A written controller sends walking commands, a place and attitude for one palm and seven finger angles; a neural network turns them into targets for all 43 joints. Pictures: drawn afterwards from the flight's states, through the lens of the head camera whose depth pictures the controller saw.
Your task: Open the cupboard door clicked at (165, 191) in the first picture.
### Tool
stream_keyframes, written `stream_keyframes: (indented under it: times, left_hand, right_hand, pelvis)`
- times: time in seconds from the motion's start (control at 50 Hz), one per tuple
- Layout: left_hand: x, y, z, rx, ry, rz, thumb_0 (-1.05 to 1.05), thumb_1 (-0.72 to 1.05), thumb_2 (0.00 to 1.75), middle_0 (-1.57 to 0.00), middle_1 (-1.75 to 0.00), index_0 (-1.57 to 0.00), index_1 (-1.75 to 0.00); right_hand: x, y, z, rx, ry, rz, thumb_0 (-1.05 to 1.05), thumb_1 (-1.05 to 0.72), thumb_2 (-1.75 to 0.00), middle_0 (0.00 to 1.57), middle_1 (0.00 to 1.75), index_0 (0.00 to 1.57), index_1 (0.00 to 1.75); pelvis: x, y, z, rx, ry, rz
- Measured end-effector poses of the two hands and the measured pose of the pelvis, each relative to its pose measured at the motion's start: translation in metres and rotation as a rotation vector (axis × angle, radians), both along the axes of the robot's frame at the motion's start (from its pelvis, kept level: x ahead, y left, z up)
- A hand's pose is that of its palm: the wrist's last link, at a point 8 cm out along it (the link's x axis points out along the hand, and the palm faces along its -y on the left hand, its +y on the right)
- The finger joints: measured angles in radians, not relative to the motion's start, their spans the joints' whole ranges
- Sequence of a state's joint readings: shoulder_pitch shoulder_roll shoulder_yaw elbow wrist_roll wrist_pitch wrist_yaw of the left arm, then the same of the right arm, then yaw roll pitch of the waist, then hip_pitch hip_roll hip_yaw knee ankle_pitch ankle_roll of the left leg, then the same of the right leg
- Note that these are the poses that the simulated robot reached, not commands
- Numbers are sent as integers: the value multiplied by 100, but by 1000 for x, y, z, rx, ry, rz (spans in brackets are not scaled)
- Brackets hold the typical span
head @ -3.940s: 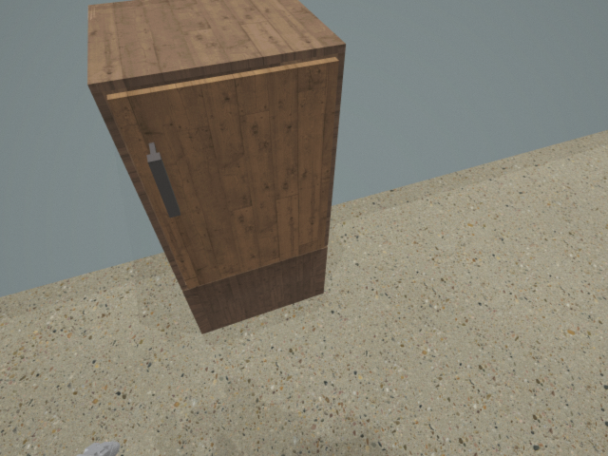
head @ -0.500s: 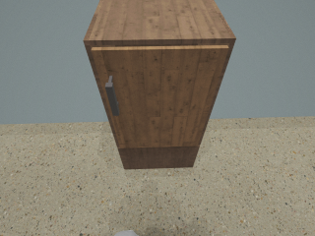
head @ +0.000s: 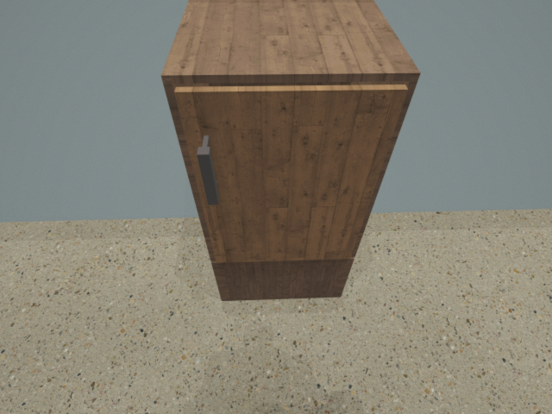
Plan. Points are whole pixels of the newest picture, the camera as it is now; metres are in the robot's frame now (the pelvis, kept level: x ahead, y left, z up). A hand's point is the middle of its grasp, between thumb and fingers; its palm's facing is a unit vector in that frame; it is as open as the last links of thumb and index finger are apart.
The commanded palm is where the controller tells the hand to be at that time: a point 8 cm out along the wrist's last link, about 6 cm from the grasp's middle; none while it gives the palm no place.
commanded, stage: come to a stop and stand still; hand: left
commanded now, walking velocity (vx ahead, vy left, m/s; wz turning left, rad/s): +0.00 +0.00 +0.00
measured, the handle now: (209, 170) +0.57 +0.18 -0.02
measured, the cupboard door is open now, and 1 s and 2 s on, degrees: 0 0 0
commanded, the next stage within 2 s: look again from close up in 0.44 s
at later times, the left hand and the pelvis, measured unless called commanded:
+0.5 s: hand out of the picture -0.02 +0.13 -0.17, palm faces +0.04 -0.99 -0.15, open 7.4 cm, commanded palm none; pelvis -0.01 -0.02 +0.01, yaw +1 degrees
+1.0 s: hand out of the picture -0.02 +0.17 -0.18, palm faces +0.06 -0.98 -0.17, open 7.4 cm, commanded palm none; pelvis -0.02 +0.00 +0.00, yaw +2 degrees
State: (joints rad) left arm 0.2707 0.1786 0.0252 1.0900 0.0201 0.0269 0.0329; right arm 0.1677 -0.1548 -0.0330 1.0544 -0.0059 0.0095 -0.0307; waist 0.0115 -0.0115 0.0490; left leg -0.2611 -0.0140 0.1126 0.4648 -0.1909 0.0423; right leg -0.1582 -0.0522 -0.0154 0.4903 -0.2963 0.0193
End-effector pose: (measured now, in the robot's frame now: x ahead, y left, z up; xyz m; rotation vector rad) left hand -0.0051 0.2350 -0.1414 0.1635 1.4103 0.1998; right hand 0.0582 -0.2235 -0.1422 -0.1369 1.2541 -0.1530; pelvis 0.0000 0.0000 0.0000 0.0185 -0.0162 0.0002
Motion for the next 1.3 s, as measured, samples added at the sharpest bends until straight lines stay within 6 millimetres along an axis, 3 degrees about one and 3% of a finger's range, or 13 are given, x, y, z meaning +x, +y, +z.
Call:
stream_keyframes:
  times: [0.14, 0.28, 0.44, 0.54, 0.64, 0.8, 0.92, 1.12, 1.3]
  left_hand:
    - [-7, -24, 3, -34, -9, -22, 1, 91, 89, -20, -30, -20, -30]
    - [-10, -41, -1, -61, -13, -20, 1, 92, 89, -20, -30, -20, -30]
    - [-20, -52, -3, -77, 20, -1, 1, 91, 89, -20, -30, -20, -30]
    - [-25, -57, -3, -84, 38, 13, 0, 91, 89, -20, -30, -20, -30]
    - [-26, -56, -7, -78, 10, -10, 0, 91, 89, -20, -30, -20, -30]
    - [-20, -40, -14, -77, -61, 7, 1, 91, 89, -20, -30, -20, -30]
    - [-22, -25, -14, -69, -78, 5, 0, 91, 89, -20, -30, -20, -30]
    - [-38, -11, -11, -60, -57, 8, 0, 91, 89, -20, -30, -20, -30]
    - [-60, -17, -12, -69, -7, 33, 0, 91, 89, -20, -30, -20, -30]
  right_hand:
    - [-47, -16, 0, 0, 84, -32, 0, -92, -89, 20, 30, 20, 30]
    - [-94, -17, 1, 5, 196, -52, 1, -92, -89, 20, 30, 20, 30]
    - [-121, -7, 1, 30, 275, -69, 1, -91, -89, 20, 30, 20, 30]
    - [-117, -1, 0, 44, 275, -67, 1, -91, -89, 20, 30, 20, 30]
    - [-89, 2, -5, 43, 175, -32, 1, -91, -89, 20, 30, 20, 30]
    - [-56, -7, -3, -19, 65, 14, 3, -94, -89, 20, 30, 20, 30]
    - [-43, -8, 6, -42, 10, 28, 2, -93, -89, 20, 30, 20, 30]
    - [-46, -3, 11, -47, 10, 39, 1, -92, -89, 20, 30, 20, 30]
    - [-65, -3, 6, -32, 80, 31, 1, -91, -89, 20, 30, 20, 30]
  pelvis:
    - [-5, -10, 5, -10, -17, 2]
    - [-9, -19, 6, -13, -20, 7]
    - [-7, -24, 6, -16, -13, 13]
    - [-4, -25, 6, -16, -10, 15]
    - [-7, -19, 0, -38, -9, 19]
    - [-11, -8, -6, -35, -25, 31]
    - [-15, -3, -5, -35, -19, 30]
    - [-21, 3, -1, -36, -15, 30]
    - [-21, -1, -2, -31, -2, 56]
